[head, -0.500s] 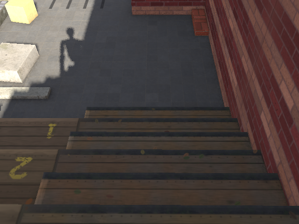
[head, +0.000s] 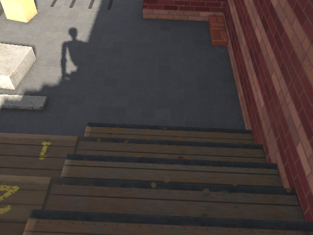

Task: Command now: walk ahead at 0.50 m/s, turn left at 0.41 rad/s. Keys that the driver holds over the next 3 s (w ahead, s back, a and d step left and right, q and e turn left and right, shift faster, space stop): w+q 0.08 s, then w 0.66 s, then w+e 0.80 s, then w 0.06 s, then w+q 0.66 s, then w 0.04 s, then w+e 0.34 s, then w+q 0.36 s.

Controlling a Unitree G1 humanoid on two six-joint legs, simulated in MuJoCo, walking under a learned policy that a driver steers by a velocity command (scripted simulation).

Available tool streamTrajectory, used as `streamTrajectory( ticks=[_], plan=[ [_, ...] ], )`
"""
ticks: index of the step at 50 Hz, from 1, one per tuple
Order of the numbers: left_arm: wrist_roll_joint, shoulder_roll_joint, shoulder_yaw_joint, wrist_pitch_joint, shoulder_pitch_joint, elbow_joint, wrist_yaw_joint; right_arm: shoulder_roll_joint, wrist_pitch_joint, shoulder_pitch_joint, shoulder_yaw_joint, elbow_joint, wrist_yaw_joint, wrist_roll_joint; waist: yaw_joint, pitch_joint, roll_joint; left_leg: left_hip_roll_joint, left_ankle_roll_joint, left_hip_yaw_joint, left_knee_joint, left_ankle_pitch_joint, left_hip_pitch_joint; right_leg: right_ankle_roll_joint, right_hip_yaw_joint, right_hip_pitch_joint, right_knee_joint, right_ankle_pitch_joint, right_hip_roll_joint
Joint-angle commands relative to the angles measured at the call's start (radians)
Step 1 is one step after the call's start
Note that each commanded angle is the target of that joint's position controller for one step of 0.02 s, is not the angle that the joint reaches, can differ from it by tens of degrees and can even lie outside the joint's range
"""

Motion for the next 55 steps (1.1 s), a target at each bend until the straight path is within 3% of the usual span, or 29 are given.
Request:
streamTrajectory(
  ticks=[1, 2, 4, 7, 10, 15, 17, 18, 19, 20, 21, 22, 24, 25, 28, 30, 32, 35, 39, 42, 44, 45, 46, 47, 48, 49, 50, 52, 55],
  plan=[
    [0.065, 0.139, 0.054, -0.026, -0.112, -0.148, 0.024, -0.154, -0.056, -0.137, -0.024, -0.130, -0.041, 0.007, 0.065, 0.131, 0.071, 0.222, 0.190, -0.413, -0.323, 0.020, -0.114, 0.026, 0.089, -0.104, -0.533, 0.370, -0.112],
    [0.098, 0.072, 0.036, -0.032, -0.122, -0.151, 0.020, -0.164, -0.048, -0.114, -0.032, -0.119, -0.059, 0.003, 0.053, 0.081, 0.112, 0.176, 0.189, -0.337, -0.276, 0.269, -0.162, 0.042, 0.030, 0.022, -0.604, 0.462, -0.082],
    [0.070, 0.051, 0.038, -0.042, 0.011, -0.102, -0.012, -0.144, -0.033, -0.060, -0.027, -0.099, -0.074, -0.010, 0.092, -0.035, 0.151, 0.169, 0.190, -0.281, -0.196, 0.525, -0.175, 0.046, 0.002, 0.194, -0.535, 0.646, -0.050],
    [0.072, 0.085, 0.045, -0.050, -0.222, -0.182, -0.032, -0.081, -0.036, 0.113, -0.014, -0.040, -0.097, 0.050, -0.017, 0.056, 0.037, 0.133, 0.167, -0.294, -0.044, 0.168, 0.033, 0.008, 0.085, -0.038, -0.971, 0.884, -0.059],
    [0.069, 0.014, 0.033, -0.047, -0.319, -0.241, -0.063, -0.115, -0.009, 0.120, -0.019, -0.026, -0.104, 0.018, -0.083, 0.037, 0.095, 0.090, 0.127, -0.263, -0.001, 0.029, -0.142, 0.028, 0.017, 0.286, -1.121, 1.010, 0.015],
    [0.033, 0.054, 0.052, -0.045, -0.218, -0.237, -0.063, -0.110, 0.025, 0.099, -0.020, -0.038, -0.127, 0.030, -0.067, 0.082, 0.123, 0.107, 0.132, -0.368, 0.293, 0.116, 0.097, -0.016, 0.113, 0.262, -1.361, 0.803, -0.090],
    [0.040, 0.072, 0.080, -0.042, 0.068, -0.116, -0.060, -0.088, 0.024, 0.093, -0.008, -0.016, -0.111, 0.024, 0.033, 0.026, 0.039, 0.041, 0.087, -0.279, 0.592, 0.101, -0.035, -0.030, 0.029, 0.608, -1.381, 0.855, -0.103],
    [0.060, 0.106, 0.087, -0.039, 0.298, -0.042, -0.064, -0.050, 0.007, 0.137, -0.005, 0.002, -0.075, 0.027, 0.100, -0.108, -0.117, -0.038, 0.038, -0.197, 0.970, -0.239, -0.354, -0.105, 0.111, 1.023, -1.092, 1.095, -0.203],
    [0.022, 0.136, 0.083, -0.037, 0.385, -0.009, -0.076, -0.053, -0.022, 0.251, 0.002, 0.002, -0.047, 0.049, 0.097, -0.218, -0.307, -0.111, -0.024, -0.181, 1.347, -0.606, -0.640, -0.231, 0.292, 1.265, -0.947, 1.050, -0.340],
    [-0.010, 0.139, 0.080, -0.013, 0.416, 0.008, -0.078, -0.089, -0.041, 0.259, 0.001, 0.005, -0.039, 0.054, 0.106, -0.223, -0.334, -0.039, -0.041, -0.195, 1.487, -0.578, -0.775, -0.254, 0.361, 1.257, -0.970, 0.955, -0.375],
    [-0.019, 0.271, 0.111, -0.006, 0.383, 0.033, -0.073, -0.122, -0.060, 0.143, 0.007, -0.091, -0.039, 0.090, 0.098, -0.220, -0.398, 0.003, -0.066, -0.101, 1.479, -0.459, -0.919, -0.391, 0.620, 1.236, -1.163, 0.423, -0.490],
    [0.012, 0.143, 0.075, 0.005, 0.299, 0.021, -0.058, -0.160, -0.036, -0.037, -0.009, -0.097, -0.064, 0.072, 0.093, -0.058, 0.003, 0.070, -0.056, -0.051, 1.315, -0.281, -0.923, -0.341, 0.608, 0.995, -1.332, 0.052, -0.434],
    [0.050, 0.061, 0.025, -0.023, 0.087, 0.001, -0.063, -0.129, 0.003, -0.129, -0.004, -0.121, -0.086, 0.028, -0.011, 0.121, 0.059, 0.159, -0.041, -0.065, 1.177, -0.134, -0.726, -0.316, 0.593, 0.505, -1.350, 0.059, -0.377],
    [0.035, 0.019, 0.008, -0.037, 0.028, -0.007, -0.061, -0.153, -0.001, -0.105, -0.024, -0.110, -0.085, 0.021, -0.060, 0.164, 0.038, 0.199, -0.029, -0.116, 0.952, 0.051, -0.676, -0.240, 0.454, 0.389, -1.318, 0.075, -0.272],
    [0.047, 0.070, 0.019, -0.043, 0.071, 0.035, -0.023, -0.087, -0.036, -0.166, -0.021, -0.141, -0.058, -0.043, -0.045, 0.102, -0.048, 0.216, -0.063, -0.004, 0.456, 0.412, -0.397, -0.192, 0.217, 0.216, -1.327, 0.529, -0.136],
    [0.050, 0.114, 0.027, -0.044, 0.136, 0.077, -0.009, -0.048, -0.035, -0.109, -0.015, -0.113, -0.040, -0.025, -0.054, -0.001, -0.100, 0.186, -0.073, 0.009, 0.463, 0.567, -0.244, -0.207, 0.214, 0.245, -1.275, 0.639, -0.155],
    [0.003, 0.089, 0.025, -0.054, 0.224, 0.113, 0.005, -0.119, -0.045, -0.226, -0.031, -0.152, -0.029, -0.012, 0.002, 0.044, -0.036, 0.221, -0.033, -0.068, 0.242, 0.662, -0.535, -0.196, 0.240, 0.536, -1.180, 0.503, -0.167],
    [0.010, 0.071, 0.015, -0.037, 0.272, 0.115, 0.025, -0.079, -0.070, -0.440, -0.012, -0.221, 0.008, -0.046, 0.090, 0.089, 0.029, 0.167, -0.025, 0.009, -0.077, 0.884, -0.355, -0.158, 0.183, 0.422, -1.108, 0.255, -0.108],
    [0.008, 0.069, 0.016, 0.011, 0.287, 0.119, 0.017, -0.060, -0.057, -0.476, -0.007, -0.267, 0.038, 0.003, 0.133, 0.135, -0.027, 0.135, -0.060, 0.011, -0.169, 0.725, -0.201, -0.177, 0.238, 0.391, -0.958, 0.227, -0.089],
    [0.007, 0.095, 0.031, 0.037, 0.281, 0.111, 0.044, -0.079, -0.069, -0.440, -0.014, -0.276, 0.031, 0.004, 0.133, 0.130, -0.032, 0.167, -0.058, -0.025, -0.346, 0.583, -0.166, -0.179, 0.310, 0.543, -0.791, 0.319, -0.087],
    [0.012, 0.088, 0.031, 0.037, 0.288, 0.138, 0.024, -0.128, -0.070, -0.179, -0.046, -0.185, 0.011, -0.004, 0.012, 0.027, 0.014, 0.178, -0.026, 0.043, -0.342, 0.640, 0.196, -0.146, 0.250, 0.442, -0.483, 0.345, -0.026],
    [0.005, 0.065, 0.032, 0.022, 0.295, 0.158, 0.007, -0.174, -0.065, 0.073, -0.063, -0.103, 0.009, -0.013, -0.083, -0.070, 0.071, 0.281, 0.016, -0.049, -0.175, 0.858, 0.563, -0.094, 0.222, 0.162, -0.155, 0.055, 0.045],
    [-0.019, -0.011, 0.016, -0.002, 0.469, 0.192, -0.021, -0.200, -0.059, 0.188, -0.055, -0.069, 0.020, -0.019, -0.075, -0.247, 0.283, 0.458, 0.098, -0.141, 0.145, 1.174, 0.933, -0.034, 0.203, -0.151, 0.283, -0.497, 0.125],
    [-0.051, 0.062, 0.016, -0.031, 0.490, 0.124, -0.028, -0.279, -0.040, 0.224, -0.080, -0.050, 0.030, 0.017, -0.071, -0.380, 0.383, 0.596, 0.209, -0.366, 0.071, 0.910, 0.985, 0.009, 0.222, -0.297, 0.423, -0.417, 0.070],
    [-0.062, 0.072, 0.015, -0.035, 0.345, 0.059, -0.017, -0.289, -0.024, 0.211, -0.088, -0.025, 0.031, 0.031, -0.094, -0.346, 0.342, 0.653, 0.281, -0.489, -0.111, 0.413, 0.893, 0.029, 0.152, -0.416, 0.419, -0.308, 0.030],
    [-0.051, 0.097, 0.029, -0.010, 0.177, 0.025, 0.012, -0.192, -0.016, 0.122, -0.057, -0.026, 0.019, 0.015, -0.079, -0.146, 0.109, 0.571, 0.246, -0.426, -0.257, 0.098, 0.643, 0.036, 0.045, -0.426, 0.290, -0.146, -0.014],
    [-0.029, 0.091, 0.035, 0.022, 0.113, 0.004, 0.034, -0.132, -0.022, 0.009, -0.031, -0.036, 0.018, -0.014, -0.038, -0.017, 0.040, 0.559, 0.240, -0.402, -0.320, 0.063, 0.375, 0.017, 0.041, -0.343, 0.281, -0.024, -0.034],
    [-0.002, 0.078, 0.056, 0.056, 0.172, 0.027, 0.042, -0.025, -0.063, -0.154, 0.008, -0.043, 0.033, -0.018, 0.074, 0.109, 0.013, 0.441, 0.124, -0.237, -0.258, 0.166, 0.010, -0.026, 0.178, -0.183, -0.010, 0.205, -0.093],
    [0.033, 0.052, 0.076, 0.030, 0.107, -0.001, 0.022, -0.100, -0.092, -0.134, -0.007, 0.012, -0.016, -0.026, 0.073, 0.100, 0.154, 0.335, 0.069, -0.030, -0.299, 0.449, -0.055, -0.010, 0.129, -0.071, -0.422, 0.481, -0.080]
  ],
)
